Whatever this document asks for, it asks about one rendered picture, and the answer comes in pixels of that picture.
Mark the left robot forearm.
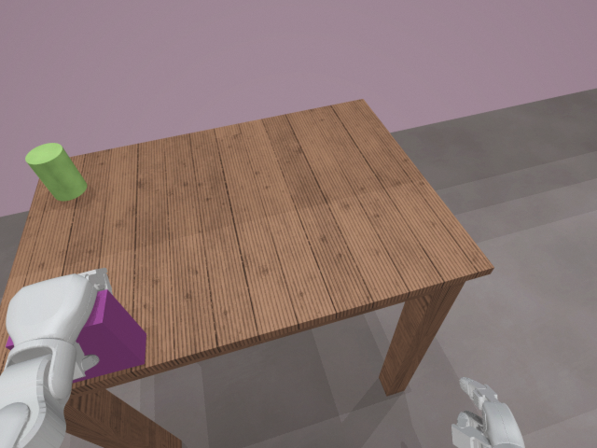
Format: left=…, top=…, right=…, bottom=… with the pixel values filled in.
left=0, top=338, right=76, bottom=448

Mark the sponge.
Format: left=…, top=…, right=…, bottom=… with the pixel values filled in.
left=6, top=289, right=146, bottom=383

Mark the robot left hand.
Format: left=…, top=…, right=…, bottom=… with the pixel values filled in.
left=6, top=268, right=113, bottom=380

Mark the robot right hand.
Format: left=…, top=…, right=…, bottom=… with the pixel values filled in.
left=451, top=377, right=525, bottom=448

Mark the table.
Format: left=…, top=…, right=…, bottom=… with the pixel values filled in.
left=0, top=99, right=494, bottom=448

